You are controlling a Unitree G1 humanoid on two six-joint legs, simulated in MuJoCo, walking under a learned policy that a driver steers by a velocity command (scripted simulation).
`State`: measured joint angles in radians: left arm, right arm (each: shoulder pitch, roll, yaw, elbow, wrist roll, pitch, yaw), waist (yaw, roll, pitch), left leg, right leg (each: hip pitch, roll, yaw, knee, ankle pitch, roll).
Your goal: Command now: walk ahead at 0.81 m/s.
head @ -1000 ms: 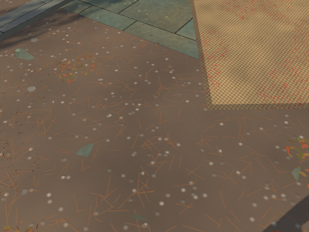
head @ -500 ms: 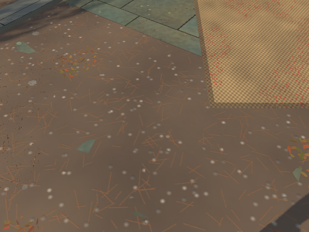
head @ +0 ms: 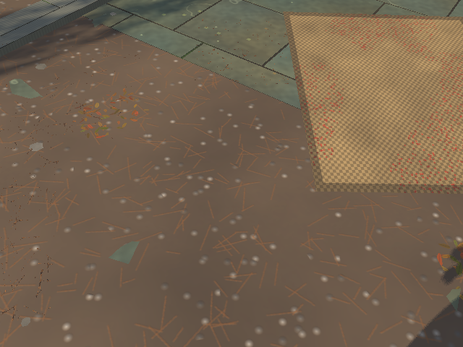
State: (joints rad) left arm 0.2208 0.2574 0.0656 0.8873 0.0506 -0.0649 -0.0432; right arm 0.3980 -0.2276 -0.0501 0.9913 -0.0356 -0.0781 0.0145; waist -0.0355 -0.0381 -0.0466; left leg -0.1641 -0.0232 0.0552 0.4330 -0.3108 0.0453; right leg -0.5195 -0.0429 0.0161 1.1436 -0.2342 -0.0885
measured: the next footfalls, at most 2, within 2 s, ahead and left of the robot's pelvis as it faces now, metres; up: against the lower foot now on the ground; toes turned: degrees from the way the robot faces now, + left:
right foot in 0.30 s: +0.41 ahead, -0.11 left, +0.00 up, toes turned -2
left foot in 0.72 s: +0.49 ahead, +0.12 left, +0.00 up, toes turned +0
